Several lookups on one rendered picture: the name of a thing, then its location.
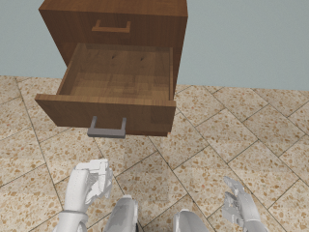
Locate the handle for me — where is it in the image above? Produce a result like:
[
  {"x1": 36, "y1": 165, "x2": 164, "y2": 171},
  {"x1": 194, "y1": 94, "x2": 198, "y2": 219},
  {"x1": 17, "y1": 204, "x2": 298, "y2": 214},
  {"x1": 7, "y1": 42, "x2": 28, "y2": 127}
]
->
[
  {"x1": 92, "y1": 26, "x2": 130, "y2": 39},
  {"x1": 87, "y1": 116, "x2": 126, "y2": 139}
]

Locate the robot left forearm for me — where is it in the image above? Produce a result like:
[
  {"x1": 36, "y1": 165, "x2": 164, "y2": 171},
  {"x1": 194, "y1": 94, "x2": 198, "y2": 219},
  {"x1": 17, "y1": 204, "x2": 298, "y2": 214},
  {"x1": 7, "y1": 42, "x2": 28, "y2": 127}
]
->
[{"x1": 51, "y1": 210, "x2": 89, "y2": 232}]

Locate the left robot hand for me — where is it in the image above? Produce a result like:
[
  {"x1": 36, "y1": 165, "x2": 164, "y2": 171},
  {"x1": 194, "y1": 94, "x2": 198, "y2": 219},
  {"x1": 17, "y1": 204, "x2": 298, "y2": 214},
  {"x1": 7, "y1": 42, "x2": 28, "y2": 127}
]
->
[{"x1": 64, "y1": 159, "x2": 113, "y2": 213}]

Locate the robot left thigh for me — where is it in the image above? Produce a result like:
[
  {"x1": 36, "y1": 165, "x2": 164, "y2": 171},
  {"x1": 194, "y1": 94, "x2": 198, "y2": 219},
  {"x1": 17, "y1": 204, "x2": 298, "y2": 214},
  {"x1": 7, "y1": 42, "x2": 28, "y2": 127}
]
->
[{"x1": 103, "y1": 197, "x2": 139, "y2": 232}]

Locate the right robot hand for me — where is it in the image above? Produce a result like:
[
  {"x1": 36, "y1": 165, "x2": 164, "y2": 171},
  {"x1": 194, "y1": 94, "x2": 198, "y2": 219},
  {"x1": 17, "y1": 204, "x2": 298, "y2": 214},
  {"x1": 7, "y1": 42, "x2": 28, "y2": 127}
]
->
[{"x1": 221, "y1": 176, "x2": 261, "y2": 228}]

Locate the drawer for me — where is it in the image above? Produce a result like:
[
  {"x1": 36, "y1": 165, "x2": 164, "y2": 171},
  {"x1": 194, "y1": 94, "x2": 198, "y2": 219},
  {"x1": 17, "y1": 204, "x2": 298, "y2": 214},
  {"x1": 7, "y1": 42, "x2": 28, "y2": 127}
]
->
[{"x1": 34, "y1": 43, "x2": 177, "y2": 132}]

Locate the cabinet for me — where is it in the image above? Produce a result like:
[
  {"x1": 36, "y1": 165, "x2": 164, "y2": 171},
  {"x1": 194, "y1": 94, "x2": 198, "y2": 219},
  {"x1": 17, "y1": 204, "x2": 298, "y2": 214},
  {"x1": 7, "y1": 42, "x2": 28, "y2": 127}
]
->
[{"x1": 38, "y1": 0, "x2": 188, "y2": 137}]

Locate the robot right forearm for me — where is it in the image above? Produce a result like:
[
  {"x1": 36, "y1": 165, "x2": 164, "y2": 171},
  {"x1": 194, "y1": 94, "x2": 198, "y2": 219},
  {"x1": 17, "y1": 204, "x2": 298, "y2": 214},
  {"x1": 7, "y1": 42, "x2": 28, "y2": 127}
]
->
[{"x1": 242, "y1": 220, "x2": 268, "y2": 232}]

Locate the robot left shin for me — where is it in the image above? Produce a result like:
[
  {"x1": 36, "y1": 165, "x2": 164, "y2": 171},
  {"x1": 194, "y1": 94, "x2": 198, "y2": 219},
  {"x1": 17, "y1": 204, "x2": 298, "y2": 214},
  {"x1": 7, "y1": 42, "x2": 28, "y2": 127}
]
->
[{"x1": 123, "y1": 194, "x2": 136, "y2": 232}]

